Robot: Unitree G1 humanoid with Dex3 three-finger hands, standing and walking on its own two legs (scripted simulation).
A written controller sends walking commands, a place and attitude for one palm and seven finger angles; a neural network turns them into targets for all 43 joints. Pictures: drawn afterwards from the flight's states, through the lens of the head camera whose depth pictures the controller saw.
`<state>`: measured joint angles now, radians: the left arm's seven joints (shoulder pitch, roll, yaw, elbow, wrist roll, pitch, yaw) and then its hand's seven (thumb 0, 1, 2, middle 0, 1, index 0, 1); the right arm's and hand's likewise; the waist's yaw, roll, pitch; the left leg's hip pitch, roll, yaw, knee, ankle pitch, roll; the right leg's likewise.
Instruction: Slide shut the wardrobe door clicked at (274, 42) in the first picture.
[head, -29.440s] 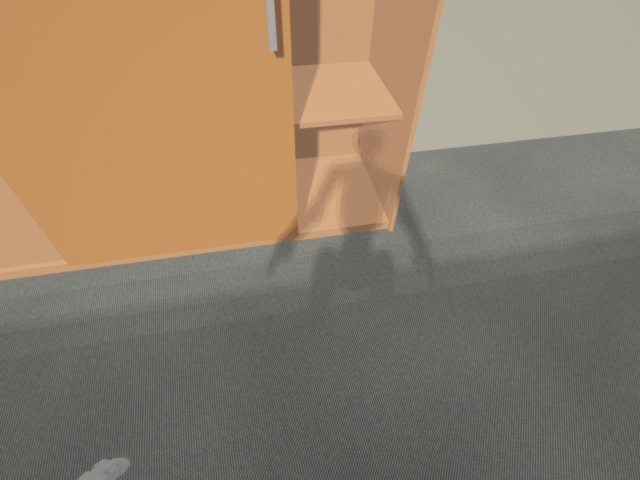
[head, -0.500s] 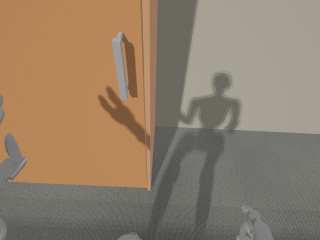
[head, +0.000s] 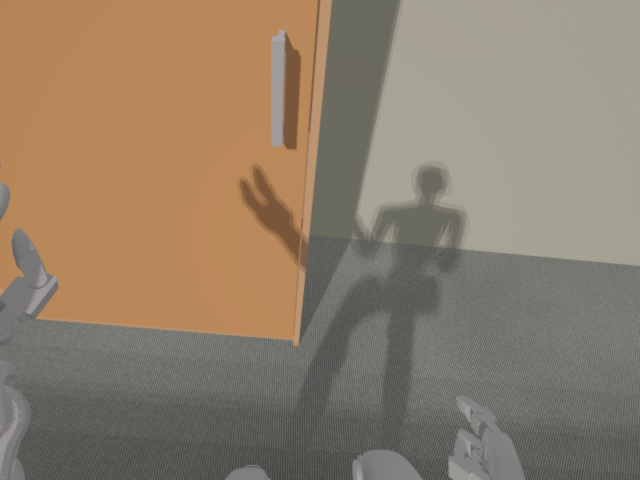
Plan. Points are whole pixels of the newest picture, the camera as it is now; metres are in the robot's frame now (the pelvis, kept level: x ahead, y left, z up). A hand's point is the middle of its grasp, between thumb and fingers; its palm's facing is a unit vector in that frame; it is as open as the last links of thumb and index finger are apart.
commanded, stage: stop stepping back and stand still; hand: left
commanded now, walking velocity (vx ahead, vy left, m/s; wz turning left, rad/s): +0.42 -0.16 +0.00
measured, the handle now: (279, 90) +0.68 +0.13 +0.18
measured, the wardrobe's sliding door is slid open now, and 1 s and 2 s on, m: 0.00 0.00 0.00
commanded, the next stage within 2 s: let the arm hang, fingers relaxed in 1.28 s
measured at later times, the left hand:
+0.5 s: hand (21, 406) +0.13 +0.25 +0.17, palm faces +0.42 -0.85 -0.32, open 7.4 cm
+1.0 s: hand (44, 359) +0.17 +0.25 +0.17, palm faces +0.37 -0.85 -0.38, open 7.4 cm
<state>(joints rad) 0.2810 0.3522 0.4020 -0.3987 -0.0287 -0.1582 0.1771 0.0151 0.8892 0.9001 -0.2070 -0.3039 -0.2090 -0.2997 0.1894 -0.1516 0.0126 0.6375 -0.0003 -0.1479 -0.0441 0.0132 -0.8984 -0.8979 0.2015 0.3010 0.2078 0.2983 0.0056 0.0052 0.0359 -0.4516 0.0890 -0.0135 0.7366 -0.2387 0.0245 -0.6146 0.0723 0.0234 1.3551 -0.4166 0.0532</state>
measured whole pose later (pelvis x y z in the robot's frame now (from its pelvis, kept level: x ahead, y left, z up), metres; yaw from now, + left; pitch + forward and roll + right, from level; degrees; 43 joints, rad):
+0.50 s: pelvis -0.09 +0.00 +0.01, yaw -2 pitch -2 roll +0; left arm 0.48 0.34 0.34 -0.43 -0.04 -0.14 0.19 0.02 0.89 0.90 -0.21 -0.30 -0.21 -0.30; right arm 0.32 -0.27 -0.04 0.69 -0.01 -0.11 -0.11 0.02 -0.90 -0.90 0.20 0.30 0.20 0.30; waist -0.02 -0.04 -0.04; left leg -0.31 0.07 0.10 0.62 -0.27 0.00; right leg -0.22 -0.01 -0.08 0.68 -0.44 -0.03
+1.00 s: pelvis -0.06 +0.01 +0.02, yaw -4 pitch -1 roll +0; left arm 0.48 0.36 0.35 -0.49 -0.04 -0.16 0.16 0.02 0.89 0.90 -0.21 -0.30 -0.21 -0.30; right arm 0.19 -0.23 -0.02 0.63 0.01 -0.11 -0.07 0.01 -0.90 -0.90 0.20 0.30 0.21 0.30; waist 0.02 -0.02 0.06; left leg -0.30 0.03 0.09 0.58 -0.26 0.02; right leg -0.19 -0.01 -0.10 0.57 -0.36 -0.02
